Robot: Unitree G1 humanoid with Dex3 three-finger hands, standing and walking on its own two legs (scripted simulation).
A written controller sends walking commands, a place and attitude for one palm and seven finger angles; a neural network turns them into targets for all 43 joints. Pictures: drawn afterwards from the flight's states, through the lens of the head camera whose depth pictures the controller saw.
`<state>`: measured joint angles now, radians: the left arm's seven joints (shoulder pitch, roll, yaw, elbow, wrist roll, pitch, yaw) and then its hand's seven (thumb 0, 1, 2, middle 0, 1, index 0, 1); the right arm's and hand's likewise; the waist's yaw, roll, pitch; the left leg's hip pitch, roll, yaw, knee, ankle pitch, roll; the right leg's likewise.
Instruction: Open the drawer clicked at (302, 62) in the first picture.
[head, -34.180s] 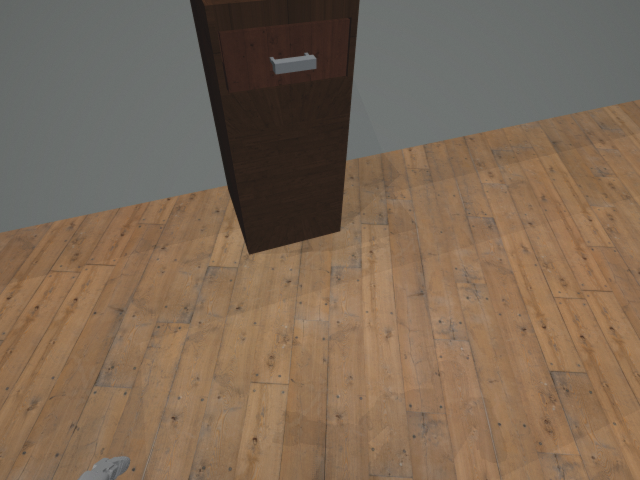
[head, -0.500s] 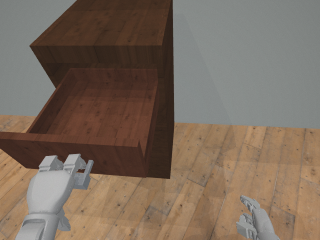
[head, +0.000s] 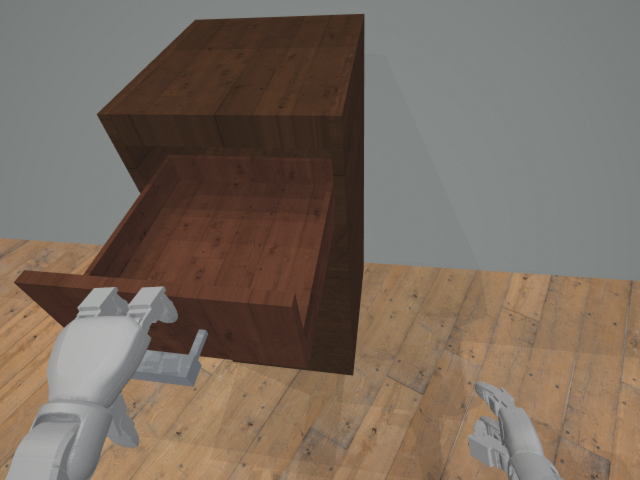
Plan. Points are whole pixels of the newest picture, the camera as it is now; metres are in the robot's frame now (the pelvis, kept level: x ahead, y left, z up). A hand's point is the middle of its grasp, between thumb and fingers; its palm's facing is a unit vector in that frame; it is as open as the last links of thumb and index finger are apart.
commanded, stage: lift the hand off the handle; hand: left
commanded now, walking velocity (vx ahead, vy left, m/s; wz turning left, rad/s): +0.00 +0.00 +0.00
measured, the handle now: (158, 349) +0.25 +0.26 +0.03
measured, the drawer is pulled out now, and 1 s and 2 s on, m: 0.30 0.30 0.30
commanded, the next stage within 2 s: draw the hand back to the body in 0.80 s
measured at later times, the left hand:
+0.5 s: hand (98, 319) +0.22 +0.26 +0.15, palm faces +0.13 -0.03 -0.99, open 13.8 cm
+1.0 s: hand (86, 321) +0.21 +0.26 +0.17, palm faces +0.09 -0.05 -0.99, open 13.9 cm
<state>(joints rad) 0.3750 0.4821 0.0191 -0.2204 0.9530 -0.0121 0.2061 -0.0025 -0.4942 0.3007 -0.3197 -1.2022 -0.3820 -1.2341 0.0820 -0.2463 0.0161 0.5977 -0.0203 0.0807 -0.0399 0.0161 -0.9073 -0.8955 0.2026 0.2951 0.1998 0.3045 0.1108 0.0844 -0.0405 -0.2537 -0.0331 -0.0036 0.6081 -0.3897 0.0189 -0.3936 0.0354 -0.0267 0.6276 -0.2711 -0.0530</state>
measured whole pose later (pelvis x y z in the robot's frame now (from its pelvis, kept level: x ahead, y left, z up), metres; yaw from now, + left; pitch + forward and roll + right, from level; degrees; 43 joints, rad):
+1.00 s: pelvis -0.01 +0.01 +0.01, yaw +1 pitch -3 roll +0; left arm 0.26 0.61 0.10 -0.45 0.78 0.06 -0.12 0.00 -0.50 0.30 -0.32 -1.20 -0.32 -1.20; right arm 0.10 -0.27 0.07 0.57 0.02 0.09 0.00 0.02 -0.91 -0.90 0.20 0.30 0.20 0.30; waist 0.12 0.11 0.01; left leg -0.10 -0.04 -0.03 0.45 -0.29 0.03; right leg -0.22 0.02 -0.04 0.44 -0.17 -0.04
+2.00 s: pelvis +0.00 -0.01 +0.02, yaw +1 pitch -5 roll +0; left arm 0.43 0.35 0.35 -0.48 -0.07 -0.19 0.09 -0.01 0.07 0.55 -0.27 -0.83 -0.27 -0.83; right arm 0.19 -0.22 0.02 0.65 -0.01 -0.18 -0.06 0.02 -0.91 -0.90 0.20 0.30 0.20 0.30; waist 0.05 0.06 0.05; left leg -0.04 -0.01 -0.04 0.43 -0.30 0.01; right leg -0.15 0.05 -0.06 0.41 -0.18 -0.06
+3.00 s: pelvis -0.04 +0.01 +0.01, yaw +3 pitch +1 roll +1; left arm 0.62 0.43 0.44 -0.68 -0.02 -0.18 0.13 0.01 0.88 0.90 -0.21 -0.30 -0.21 -0.30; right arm 0.24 -0.20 -0.01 0.54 -0.02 -0.07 -0.06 0.02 -0.91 -0.90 0.20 0.29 0.20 0.30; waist -0.01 -0.08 0.01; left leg -0.26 -0.07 -0.02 0.55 -0.30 0.04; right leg -0.39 -0.01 -0.03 0.63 -0.23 -0.02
